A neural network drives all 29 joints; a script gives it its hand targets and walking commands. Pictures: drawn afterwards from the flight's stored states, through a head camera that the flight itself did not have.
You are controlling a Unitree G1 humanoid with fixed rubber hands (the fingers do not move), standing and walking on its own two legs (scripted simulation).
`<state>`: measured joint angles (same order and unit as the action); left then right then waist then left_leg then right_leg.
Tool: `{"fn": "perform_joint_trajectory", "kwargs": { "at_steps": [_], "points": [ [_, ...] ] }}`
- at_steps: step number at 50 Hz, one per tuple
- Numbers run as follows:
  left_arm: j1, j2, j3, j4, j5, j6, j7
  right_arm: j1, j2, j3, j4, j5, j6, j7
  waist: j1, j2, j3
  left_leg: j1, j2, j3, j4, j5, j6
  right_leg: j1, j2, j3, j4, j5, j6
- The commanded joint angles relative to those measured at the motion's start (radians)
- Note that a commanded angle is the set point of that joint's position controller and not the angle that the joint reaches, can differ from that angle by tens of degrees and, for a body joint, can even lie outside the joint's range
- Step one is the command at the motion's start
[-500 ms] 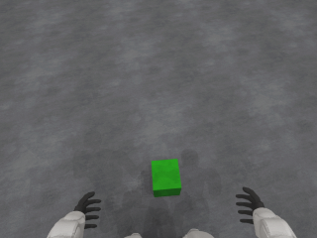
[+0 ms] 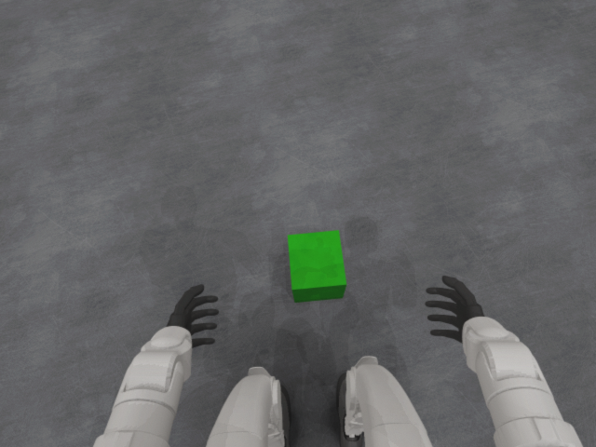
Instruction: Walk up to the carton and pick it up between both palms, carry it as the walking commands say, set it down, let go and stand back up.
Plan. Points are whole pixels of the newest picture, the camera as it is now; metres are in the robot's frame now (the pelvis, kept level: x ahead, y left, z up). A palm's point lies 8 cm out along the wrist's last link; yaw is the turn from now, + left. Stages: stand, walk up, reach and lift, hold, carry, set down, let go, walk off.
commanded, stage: reach and lift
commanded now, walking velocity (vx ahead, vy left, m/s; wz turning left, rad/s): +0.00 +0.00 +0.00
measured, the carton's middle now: (316, 267) +0.53 -0.03 -0.62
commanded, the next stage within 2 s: none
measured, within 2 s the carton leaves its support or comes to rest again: neither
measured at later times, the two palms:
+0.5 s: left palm (220, 253) +0.41 +0.14 -0.13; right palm (424, 248) +0.40 -0.20 -0.14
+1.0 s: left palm (235, 208) +0.51 +0.13 -0.17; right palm (411, 194) +0.52 -0.21 -0.17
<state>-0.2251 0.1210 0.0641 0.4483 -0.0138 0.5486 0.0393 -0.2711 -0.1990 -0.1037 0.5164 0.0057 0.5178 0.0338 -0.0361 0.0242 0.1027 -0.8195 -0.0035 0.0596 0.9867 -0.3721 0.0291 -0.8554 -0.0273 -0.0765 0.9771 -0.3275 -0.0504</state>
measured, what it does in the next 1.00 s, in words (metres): stands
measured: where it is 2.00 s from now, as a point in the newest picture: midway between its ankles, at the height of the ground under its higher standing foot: (313, 434)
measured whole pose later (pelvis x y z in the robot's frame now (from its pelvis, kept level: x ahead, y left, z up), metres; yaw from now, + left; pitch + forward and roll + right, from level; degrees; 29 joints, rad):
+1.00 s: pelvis -0.01 -0.01 -0.04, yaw +2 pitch +34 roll +1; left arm -1.23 0.15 0.23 0.77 -0.03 0.18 0.18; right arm -1.27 -0.30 -0.29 0.85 -0.01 0.15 -0.05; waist -0.02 0.03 0.32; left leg -1.34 -0.01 0.03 1.07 -0.31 0.01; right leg -1.37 -0.03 -0.10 1.05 -0.27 -0.07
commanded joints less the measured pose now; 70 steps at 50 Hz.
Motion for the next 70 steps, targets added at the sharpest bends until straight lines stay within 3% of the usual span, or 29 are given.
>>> {"fn": "perform_joint_trajectory", "kwargs": {
  "at_steps": [1,5,8,11,14,19,20,23,25,26,32,38,39,40,43,44,47,48,50,52,54,56,58,60,62,65,66,68,70],
  "points": [
    [-0.281,0.069,0.076,0.029,0.015,0.007,0.03,-0.3,-0.013,0.013,0.048,-0.019,0.009,-0.021,0.04,-0.071,-0.321,0.026,-0.02,-0.082,-0.151,-0.121,-0.023,0.193,-0.015,0.145,-0.177,-0.262,0.0],
    [-0.471,0.115,0.138,0.095,0.038,-0.032,0.039,-0.467,-0.006,-0.022,0.14,-0.053,-0.026,-0.041,0.047,-0.023,-0.328,-0.024,-0.026,-0.064,-0.107,-0.115,-0.032,0.166,-0.022,0.17,-0.172,-0.298,0.006],
    [-0.638,0.109,0.15,0.124,0.026,-0.069,0.041,-0.601,-0.035,-0.069,0.137,-0.06,-0.062,-0.078,0.019,-0.028,-0.441,-0.05,-0.027,-0.063,-0.071,-0.113,-0.033,0.198,-0.013,0.176,-0.146,-0.291,0.004],
    [-0.709,0.082,0.107,0.113,0.018,-0.1,0.046,-0.646,-0.054,-0.103,0.135,-0.061,-0.09,-0.109,-0.012,0.029,-0.574,-0.022,-0.033,-0.072,-0.069,-0.062,-0.039,0.253,-0.008,0.157,-0.106,-0.138,0.009],
    [-0.785,0.05,0.105,0.156,0.003,-0.131,0.062,-0.703,-0.086,-0.123,0.115,-0.048,-0.123,-0.136,-0.035,-0.005,-0.747,0.002,-0.032,-0.091,-0.054,-0.04,-0.034,0.286,0.001,0.172,-0.101,-0.103,0.007],
    [-0.864,0.055,0.13,0.174,-0.023,-0.202,0.1,-0.806,-0.095,-0.097,0.087,-0.011,-0.179,-0.159,-0.003,-0.087,-0.969,-0.054,-0.037,-0.102,-0.027,0.095,-0.013,0.38,0.007,0.187,-0.064,0.097,0.017],
    [-0.895,0.073,0.138,0.166,-0.032,-0.223,0.107,-0.879,-0.113,-0.11,0.062,-0.014,-0.202,-0.16,-0.007,-0.113,-1.03,-0.077,-0.043,-0.102,-0.017,0.126,-0.011,0.389,0.013,0.172,-0.036,0.179,0.019],
    [-0.876,0.058,0.141,0.198,-0.026,-0.277,0.133,-0.853,-0.109,-0.09,0.138,0.02,-0.252,-0.152,0.022,-0.053,-1.068,-0.089,-0.055,-0.109,-0.005,0.205,-0.022,0.323,0.02,0.171,0.006,0.307,0.006],
    [-0.825,0.048,0.134,0.24,-0.017,-0.305,0.142,-0.805,-0.097,-0.102,0.212,0.029,-0.286,-0.14,0.002,-0.022,-1.049,-0.065,-0.056,-0.129,-0.001,0.273,-0.027,0.255,0.036,0.154,0.022,0.376,0.004],
    [-0.816,0.041,0.151,0.27,-0.001,-0.326,0.142,-0.831,-0.076,-0.09,0.23,0.036,-0.306,-0.135,0.028,-0.031,-0.989,-0.114,-0.063,-0.119,0.006,0.263,-0.029,0.197,0.043,0.148,0.021,0.364,0.008],
    [-0.865,-0.013,0.142,0.298,0.024,-0.416,0.148,-0.852,-0.069,-0.153,0.36,-0.005,-0.412,-0.092,-0.03,0.006,-0.899,-0.158,-0.071,-0.153,0.014,0.377,-0.039,0.025,0.063,0.131,0.049,0.474,0.001],
    [-0.985,0.047,0.159,0.186,0.009,-0.453,0.147,-1.015,-0.148,-0.205,0.212,-0.022,-0.451,-0.091,-0.044,-0.035,-1.21,-0.125,-0.082,-0.137,0.019,0.436,-0.045,0.23,0.073,0.148,0.07,0.644,0.009],
    [-1.04,0.049,0.169,0.209,0.001,-0.45,0.146,-1.056,-0.139,-0.194,0.268,-0.023,-0.446,-0.09,-0.035,-0.033,-1.156,-0.221,-0.084,-0.125,0.034,0.376,-0.051,0.222,0.06,0.16,0.08,0.614,0.014],
    [-1.109,0.088,0.18,0.135,-0.002,-0.451,0.146,-1.145,-0.165,-0.2,0.151,-0.024,-0.442,-0.094,-0.032,-0.063,-1.265,-0.204,-0.089,-0.121,0.028,0.367,-0.043,0.293,0.061,0.168,0.079,0.639,0.016],
    [-1.194,0.095,0.17,0.147,-0.022,-0.421,0.143,-1.285,-0.22,-0.199,0.096,-0.021,-0.42,-0.102,-0.022,-0.06,-1.36,-0.193,-0.089,-0.097,0.016,0.293,-0.042,0.373,0.051,0.166,0.07,0.581,0.024],
    [-1.207,0.078,0.159,0.176,-0.024,-0.41,0.142,-1.291,-0.187,-0.165,0.156,-0.003,-0.408,-0.098,0.006,-0.023,-1.311,-0.197,-0.088,-0.088,0.008,0.275,-0.046,0.347,0.044,0.168,0.062,0.538,0.028],
    [-1.251,0.033,0.145,0.228,-0.012,-0.371,0.141,-1.306,-0.185,-0.182,0.264,-0.014,-0.369,-0.075,0.003,0.001,-1.276,-0.132,-0.086,-0.087,0.002,0.213,-0.055,0.236,0.061,0.13,0.06,0.42,0.026],
    [-1.239,0.006,0.137,0.235,-0.012,-0.362,0.14,-1.256,-0.188,-0.188,0.309,-0.023,-0.363,-0.067,-0.035,-0.016,-1.337,-0.07,-0.085,-0.091,0.015,0.221,-0.058,0.278,0.067,0.117,0.05,0.426,0.027],
    [-1.291,0.046,0.16,0.189,-0.005,-0.361,0.143,-1.299,-0.163,-0.169,0.266,-0.011,-0.354,-0.067,-0.008,-0.032,-1.409,-0.05,-0.096,-0.076,0.02,0.281,-0.045,0.359,0.068,0.14,0.059,0.505,0.03],
    [-1.315,0.075,0.173,0.191,-0.003,-0.363,0.143,-1.339,-0.183,-0.186,0.258,-0.039,-0.36,-0.068,-0.033,-0.089,-1.425,-0.059,-0.091,-0.073,0.026,0.274,-0.033,0.405,0.074,0.126,0.073,0.526,0.033],
    [-1.345,0.068,0.181,0.154,0.014,-0.381,0.146,-1.342,-0.191,-0.213,0.288,-0.053,-0.368,-0.07,-0.039,-0.06,-1.431,-0.044,-0.093,-0.082,0.059,0.3,-0.034,0.345,0.079,0.131,0.11,0.527,0.023],
    [-1.383,0.104,0.211,0.145,0.048,-0.391,0.155,-1.431,-0.194,-0.226,0.24,-0.057,-0.381,-0.089,0.007,-0.038,-1.456,-0.065,-0.115,-0.072,0.086,0.323,-0.025,0.387,0.076,0.151,0.144,0.565,0.026],
    [-1.412,0.113,0.23,0.116,0.05,-0.419,0.168,-1.509,-0.214,-0.23,0.19,-0.055,-0.409,-0.097,0.003,-0.073,-1.538,-0.108,-0.121,-0.074,0.155,0.406,-0.033,0.408,0.075,0.161,0.214,0.692,0.035],
    [-1.437,0.111,0.195,0.124,0.034,-0.423,0.172,-1.539,-0.233,-0.242,0.2,-0.049,-0.415,-0.114,0.011,-0.022,-1.494,-0.159,-0.119,-0.061,0.195,0.39,-0.046,0.321,0.078,0.154,0.253,0.639,0.036],
    [-1.479,0.13,0.227,0.138,0.038,-0.426,0.175,-1.582,-0.195,-0.195,0.219,-0.016,-0.408,-0.126,0.067,-0.028,-1.501,-0.24,-0.126,-0.036,0.231,0.338,-0.047,0.339,0.068,0.18,0.273,0.593,0.043],
    [-1.418,0.099,0.227,0.24,0.005,-0.398,0.166,-1.551,-0.189,-0.132,0.294,0.01,-0.378,-0.124,0.085,-0.074,-1.459,-0.368,-0.127,-0.021,0.244,0.227,-0.046,0.381,0.07,0.186,0.293,0.51,0.046],
    [-1.392,0.094,0.251,0.359,0.009,-0.385,0.158,-1.527,-0.197,-0.135,0.37,-0.02,-0.366,-0.123,0.061,-0.125,-1.358,-0.453,-0.122,-0.021,0.271,0.137,-0.043,0.313,0.067,0.173,0.312,0.403,0.056],
    [-1.363,0.084,0.249,0.394,0.014,-0.371,0.146,-1.496,-0.153,-0.111,0.425,-0.01,-0.342,-0.112,0.084,-0.159,-1.295,-0.513,-0.123,-0.033,0.273,0.092,-0.029,0.264,0.07,0.166,0.344,0.353,0.061],
    [-1.399,0.046,0.263,0.412,0.011,-0.378,0.135,-1.503,-0.154,-0.116,0.456,-0.015,-0.349,-0.102,0.072,-0.165,-1.189,-0.58,-0.121,-0.029,0.31,0.053,-0.031,0.138,0.073,0.174,0.354,0.256,0.055]
  ]
}}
